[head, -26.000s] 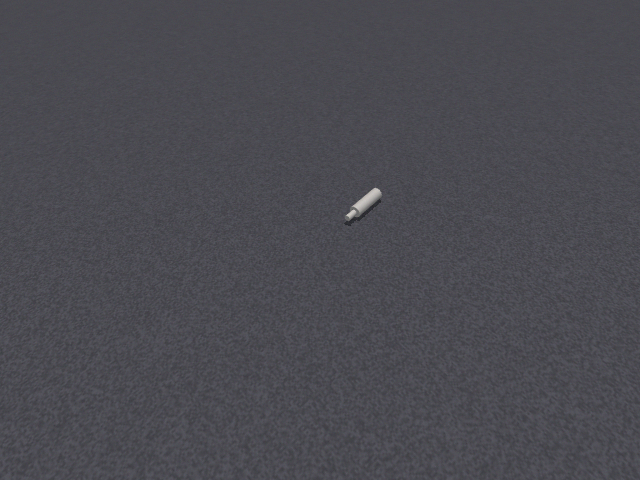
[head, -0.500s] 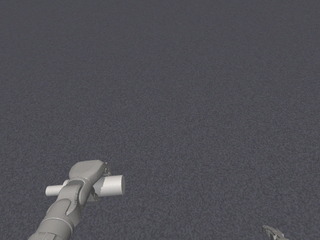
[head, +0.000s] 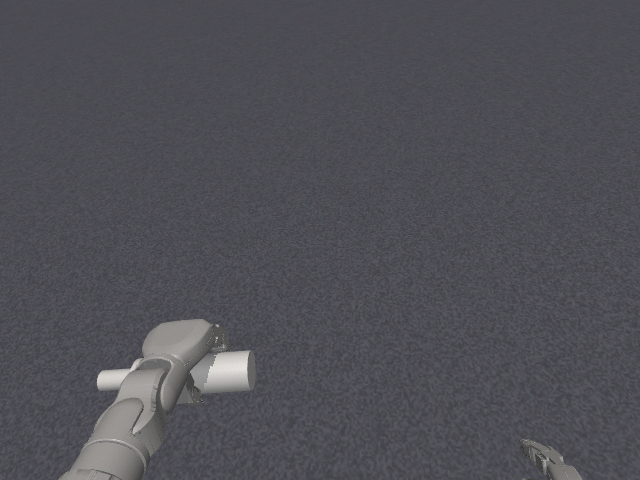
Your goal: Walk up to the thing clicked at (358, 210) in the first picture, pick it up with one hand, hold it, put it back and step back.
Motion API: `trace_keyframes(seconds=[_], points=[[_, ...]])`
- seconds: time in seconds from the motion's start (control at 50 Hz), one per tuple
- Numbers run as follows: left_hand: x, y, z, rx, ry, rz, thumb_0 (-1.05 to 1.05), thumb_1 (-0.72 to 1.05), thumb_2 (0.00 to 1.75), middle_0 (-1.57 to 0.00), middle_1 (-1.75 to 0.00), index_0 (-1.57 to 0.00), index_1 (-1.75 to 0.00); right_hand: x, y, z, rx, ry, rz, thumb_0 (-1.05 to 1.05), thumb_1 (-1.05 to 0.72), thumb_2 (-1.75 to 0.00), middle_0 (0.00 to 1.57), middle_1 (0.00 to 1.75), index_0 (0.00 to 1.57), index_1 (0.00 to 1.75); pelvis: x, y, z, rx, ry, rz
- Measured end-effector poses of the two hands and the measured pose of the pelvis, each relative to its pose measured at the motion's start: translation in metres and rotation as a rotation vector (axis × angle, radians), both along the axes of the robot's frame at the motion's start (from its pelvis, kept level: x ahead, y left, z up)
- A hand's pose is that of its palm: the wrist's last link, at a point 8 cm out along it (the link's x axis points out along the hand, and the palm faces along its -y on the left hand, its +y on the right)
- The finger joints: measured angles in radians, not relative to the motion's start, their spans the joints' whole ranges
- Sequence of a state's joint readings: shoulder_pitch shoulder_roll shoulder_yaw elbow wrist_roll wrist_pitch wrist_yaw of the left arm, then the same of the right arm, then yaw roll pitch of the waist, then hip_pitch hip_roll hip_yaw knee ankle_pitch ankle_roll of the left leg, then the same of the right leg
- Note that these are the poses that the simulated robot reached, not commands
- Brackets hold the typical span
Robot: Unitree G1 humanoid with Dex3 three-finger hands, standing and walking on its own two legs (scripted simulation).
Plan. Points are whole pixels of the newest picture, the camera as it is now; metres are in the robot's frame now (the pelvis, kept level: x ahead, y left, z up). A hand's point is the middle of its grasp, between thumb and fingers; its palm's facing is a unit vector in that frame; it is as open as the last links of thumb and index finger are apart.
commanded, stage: hold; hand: left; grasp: from above
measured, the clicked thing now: (177, 375) +0.31 +0.25 -0.07
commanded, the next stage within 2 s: crouch in 0.74 s
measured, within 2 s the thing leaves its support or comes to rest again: neither
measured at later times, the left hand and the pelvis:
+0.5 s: hand (189, 376) +0.29 +0.22 -0.04, palm faces -0.48 -0.05 -0.88, open 8.6 cm; pelvis +0.00 +0.00 +0.00, yaw +0 degrees
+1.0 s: hand (186, 374) +0.30 +0.22 -0.04, palm faces -0.47 -0.05 -0.88, open 8.6 cm; pelvis +0.00 +0.00 +0.01, yaw +0 degrees
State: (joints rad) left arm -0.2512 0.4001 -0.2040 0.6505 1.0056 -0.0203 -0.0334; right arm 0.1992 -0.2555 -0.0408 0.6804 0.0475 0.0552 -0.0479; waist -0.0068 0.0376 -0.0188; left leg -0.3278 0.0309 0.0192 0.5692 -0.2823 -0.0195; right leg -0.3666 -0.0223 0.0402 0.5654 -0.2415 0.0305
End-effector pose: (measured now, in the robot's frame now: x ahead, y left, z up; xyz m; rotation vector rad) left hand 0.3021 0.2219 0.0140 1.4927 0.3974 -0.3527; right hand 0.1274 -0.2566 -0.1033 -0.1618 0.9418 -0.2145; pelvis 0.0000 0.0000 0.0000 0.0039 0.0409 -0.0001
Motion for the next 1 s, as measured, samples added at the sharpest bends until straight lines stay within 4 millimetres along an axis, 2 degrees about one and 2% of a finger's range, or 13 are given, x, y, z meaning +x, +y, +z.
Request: trace_keyframes(seconds=[0.46, 1.0], points=[[-0.005, -0.002, 0.006, -0.006, 0.017, -0.019, -0.01, 0.19, 0.35, -0.86, -0.35, -0.87, -0.34, 0.015, 0.007, 0.006, 0.008, -0.027, 0.015, 0.01, -0.9, -0.89, 0.2, 0.3, 0.2, 0.3, 0.001, 0.0, 0.004, 0.003, -0.022, -0.001], [0.0, 0.005, 0.001, -0.001, 0.009, -0.002, -0.01, 0.18, 0.38, -0.84, -0.41, -0.84, -0.4, 0.007, 0.005, 0.005, 0.003, 0.011, -0.001, 0.01, -0.9, -0.89, 0.2, 0.3, 0.21, 0.3, 0.004, 0.002, 0.005, 0.0, -0.017, 0.002]])
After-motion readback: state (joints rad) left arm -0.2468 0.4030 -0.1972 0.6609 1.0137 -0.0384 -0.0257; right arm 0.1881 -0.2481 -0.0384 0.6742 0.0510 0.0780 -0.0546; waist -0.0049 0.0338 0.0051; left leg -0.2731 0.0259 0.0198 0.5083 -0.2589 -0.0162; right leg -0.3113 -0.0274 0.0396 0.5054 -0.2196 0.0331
